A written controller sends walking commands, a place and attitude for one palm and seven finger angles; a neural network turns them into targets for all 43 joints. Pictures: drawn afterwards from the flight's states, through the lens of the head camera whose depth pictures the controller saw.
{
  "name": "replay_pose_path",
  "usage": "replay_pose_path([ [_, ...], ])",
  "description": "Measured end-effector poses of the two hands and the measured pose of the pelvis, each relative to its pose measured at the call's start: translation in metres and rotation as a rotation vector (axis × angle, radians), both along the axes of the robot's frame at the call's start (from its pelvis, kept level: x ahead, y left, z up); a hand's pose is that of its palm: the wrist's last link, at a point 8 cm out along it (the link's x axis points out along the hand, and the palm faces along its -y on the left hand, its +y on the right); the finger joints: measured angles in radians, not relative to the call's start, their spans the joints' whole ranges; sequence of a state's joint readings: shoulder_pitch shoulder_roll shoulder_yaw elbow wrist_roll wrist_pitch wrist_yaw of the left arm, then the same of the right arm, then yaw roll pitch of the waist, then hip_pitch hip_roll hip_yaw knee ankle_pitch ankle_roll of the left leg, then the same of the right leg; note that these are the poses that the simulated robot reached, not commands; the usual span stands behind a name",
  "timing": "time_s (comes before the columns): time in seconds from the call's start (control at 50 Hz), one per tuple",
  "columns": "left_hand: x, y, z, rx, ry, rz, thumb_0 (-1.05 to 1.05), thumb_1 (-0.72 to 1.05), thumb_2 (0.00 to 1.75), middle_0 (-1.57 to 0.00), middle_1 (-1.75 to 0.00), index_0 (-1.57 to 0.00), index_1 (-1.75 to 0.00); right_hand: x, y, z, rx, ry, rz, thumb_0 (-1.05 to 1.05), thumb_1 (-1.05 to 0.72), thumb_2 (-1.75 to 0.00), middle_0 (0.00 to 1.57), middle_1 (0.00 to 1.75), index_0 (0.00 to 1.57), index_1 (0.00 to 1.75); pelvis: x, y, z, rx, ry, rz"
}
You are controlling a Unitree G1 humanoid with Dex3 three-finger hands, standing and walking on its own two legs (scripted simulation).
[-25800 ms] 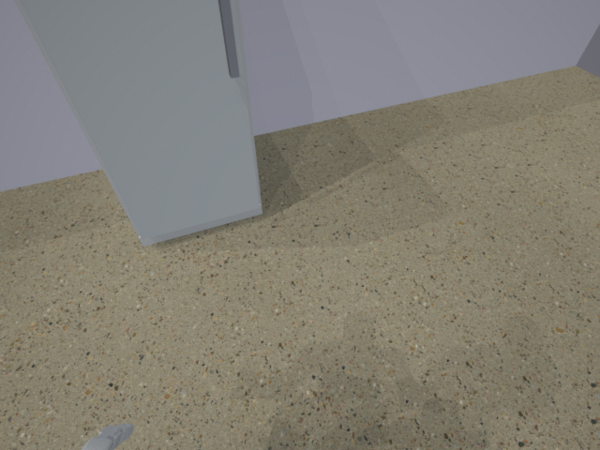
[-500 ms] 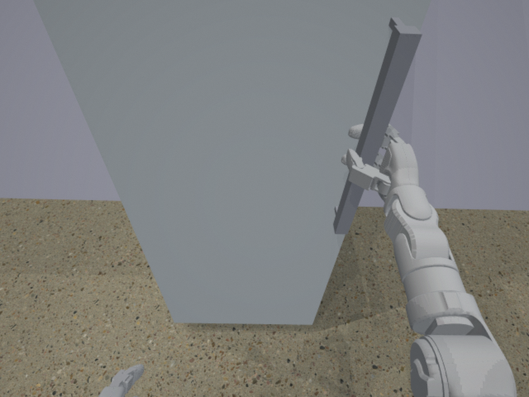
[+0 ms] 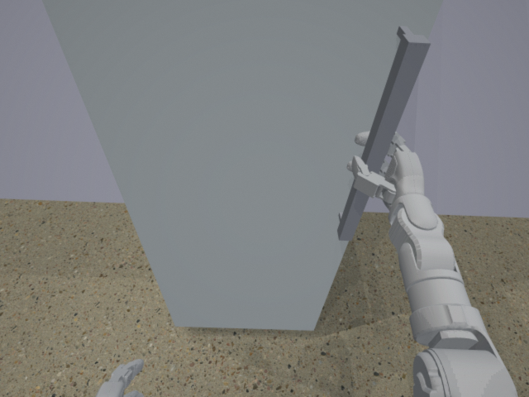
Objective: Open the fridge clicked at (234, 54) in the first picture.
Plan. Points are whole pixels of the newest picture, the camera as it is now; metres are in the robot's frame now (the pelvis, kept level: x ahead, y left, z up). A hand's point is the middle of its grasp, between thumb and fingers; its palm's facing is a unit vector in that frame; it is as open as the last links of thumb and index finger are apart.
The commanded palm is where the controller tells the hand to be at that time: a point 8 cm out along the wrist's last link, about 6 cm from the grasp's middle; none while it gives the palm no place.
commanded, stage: grip the handle and tug to test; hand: right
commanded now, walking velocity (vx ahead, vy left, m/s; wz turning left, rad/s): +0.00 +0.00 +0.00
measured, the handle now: (367, 155) +0.47 -0.12 +0.15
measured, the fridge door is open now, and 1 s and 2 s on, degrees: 0 19 45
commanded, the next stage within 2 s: pull the door a little, standing still in 0.22 s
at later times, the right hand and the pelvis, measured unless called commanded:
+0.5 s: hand (363, 186) +0.39 -0.10 +0.15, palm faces -0.07 +1.00 +0.00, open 6.2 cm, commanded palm +0.35 -0.15 +0.15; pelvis +0.03 +0.00 +0.00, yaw +0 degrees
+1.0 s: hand (355, 257) +0.27 -0.08 +0.15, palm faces -0.11 +0.98 -0.13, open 6.9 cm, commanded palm +0.25 -0.13 +0.15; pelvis -0.01 -0.01 +0.00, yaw +0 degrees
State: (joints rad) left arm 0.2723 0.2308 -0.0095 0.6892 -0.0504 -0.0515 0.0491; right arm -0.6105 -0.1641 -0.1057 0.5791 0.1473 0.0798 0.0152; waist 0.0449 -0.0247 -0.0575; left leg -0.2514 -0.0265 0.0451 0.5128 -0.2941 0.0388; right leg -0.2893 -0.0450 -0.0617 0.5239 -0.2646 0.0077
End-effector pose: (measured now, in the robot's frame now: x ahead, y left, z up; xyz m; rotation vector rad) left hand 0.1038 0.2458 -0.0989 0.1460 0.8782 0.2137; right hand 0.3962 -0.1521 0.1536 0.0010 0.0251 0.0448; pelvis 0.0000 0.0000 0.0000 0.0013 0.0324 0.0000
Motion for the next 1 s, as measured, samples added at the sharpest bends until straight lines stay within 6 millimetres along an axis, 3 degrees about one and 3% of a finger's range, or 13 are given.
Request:
replay_pose_path([
  [0.2,0.020,-0.001,0.005,-0.012,-0.028,0.004,0.01,0.90,0.90,-0.21,-0.30,-0.20,-0.30,-0.002,0.001,0.000,-0.001,-0.005,0.003,0.00,-0.71,-0.77,0.28,1.38,0.29,1.39,0.015,0.000,0.002,-0.004,-0.002,0.015],
  [0.48,0.075,-0.007,0.019,0.006,-0.084,-0.060,0.01,0.90,0.90,-0.21,-0.30,-0.20,-0.30,-0.019,-0.001,0.000,-0.001,-0.001,0.023,0.01,-0.69,-0.75,0.30,1.34,0.31,1.36,0.031,0.001,0.003,-0.004,-0.022,0.001],
  [0.66,0.093,-0.020,0.030,-0.029,-0.159,-0.083,0.01,0.90,0.90,-0.21,-0.30,-0.20,-0.30,-0.051,0.002,0.000,0.002,-0.009,0.035,0.01,-0.68,-0.73,0.29,1.34,0.30,1.35,0.032,0.001,0.004,-0.009,-0.036,0.013],
  [0.84,0.094,-0.025,0.033,0.003,-0.157,-0.102,0.01,0.90,0.90,-0.21,-0.30,-0.20,-0.30,-0.103,0.010,-0.001,-0.096,-0.107,0.048,-0.02,-0.61,-0.72,0.35,1.36,0.29,1.34,0.017,-0.002,0.003,0.004,-0.044,0.001],
  [1.0,0.064,-0.034,0.025,-0.012,-0.111,-0.075,0.01,0.90,0.90,-0.20,-0.30,-0.20,-0.30,-0.141,0.021,-0.002,-0.124,-0.152,0.076,-0.03,-0.60,-0.70,0.38,1.37,0.28,1.34,-0.012,-0.010,0.003,-0.003,-0.050,0.007],
])
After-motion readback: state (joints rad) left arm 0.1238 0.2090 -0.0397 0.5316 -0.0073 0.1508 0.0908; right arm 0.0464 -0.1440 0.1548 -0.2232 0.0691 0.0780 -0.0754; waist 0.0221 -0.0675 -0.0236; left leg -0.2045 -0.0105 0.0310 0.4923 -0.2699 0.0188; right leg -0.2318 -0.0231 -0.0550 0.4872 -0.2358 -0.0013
